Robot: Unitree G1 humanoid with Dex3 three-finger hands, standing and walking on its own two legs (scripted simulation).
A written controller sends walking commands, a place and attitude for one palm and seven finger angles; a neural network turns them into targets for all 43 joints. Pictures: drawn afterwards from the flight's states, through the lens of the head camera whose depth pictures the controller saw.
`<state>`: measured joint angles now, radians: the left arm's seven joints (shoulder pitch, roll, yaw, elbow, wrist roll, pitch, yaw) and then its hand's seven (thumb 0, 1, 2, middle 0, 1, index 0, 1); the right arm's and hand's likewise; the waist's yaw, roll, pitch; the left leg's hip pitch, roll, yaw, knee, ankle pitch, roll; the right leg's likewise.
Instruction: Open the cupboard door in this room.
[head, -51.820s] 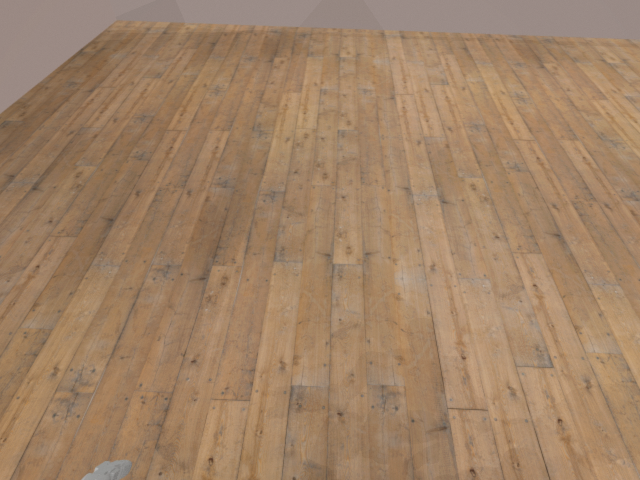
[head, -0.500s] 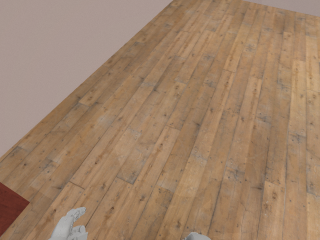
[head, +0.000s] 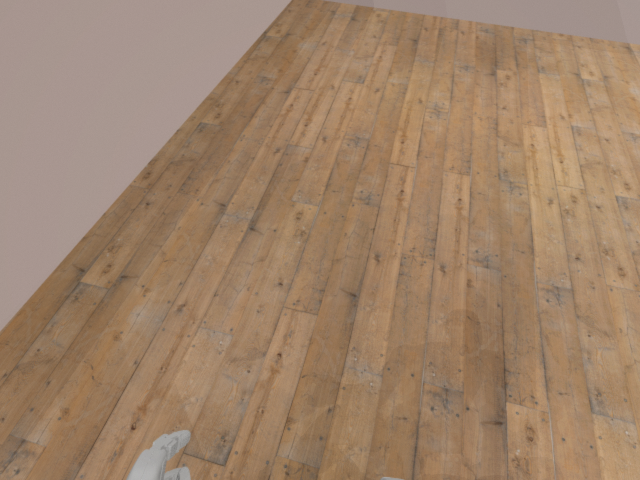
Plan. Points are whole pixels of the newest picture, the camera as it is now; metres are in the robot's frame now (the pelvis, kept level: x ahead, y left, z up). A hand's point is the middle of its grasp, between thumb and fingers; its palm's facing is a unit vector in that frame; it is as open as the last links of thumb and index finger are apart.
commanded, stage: walk to a spot facing it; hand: left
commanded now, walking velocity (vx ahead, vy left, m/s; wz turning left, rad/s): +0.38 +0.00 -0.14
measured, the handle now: out of the picture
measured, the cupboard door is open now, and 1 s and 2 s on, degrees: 49 49 49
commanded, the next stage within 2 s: turn to face it in 0.56 s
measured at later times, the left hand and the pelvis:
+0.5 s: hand (245, 348) +0.33 +0.14 -0.15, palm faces +0.01 -0.98 -0.20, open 7.4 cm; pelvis +0.24 -0.05 +0.01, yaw -2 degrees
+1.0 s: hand (261, 274) +0.48 +0.13 -0.16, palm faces +0.19 -0.96 -0.22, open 7.4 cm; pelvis +0.42 -0.08 +0.00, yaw +9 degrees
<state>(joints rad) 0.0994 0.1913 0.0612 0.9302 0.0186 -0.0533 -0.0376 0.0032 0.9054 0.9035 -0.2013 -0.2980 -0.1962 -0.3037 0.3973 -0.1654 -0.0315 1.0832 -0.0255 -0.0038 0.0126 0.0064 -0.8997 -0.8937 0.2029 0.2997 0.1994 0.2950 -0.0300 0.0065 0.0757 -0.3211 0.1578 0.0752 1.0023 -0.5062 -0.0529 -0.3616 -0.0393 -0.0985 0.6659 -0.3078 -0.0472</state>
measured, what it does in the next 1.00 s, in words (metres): walks ahead: left foot, then right foot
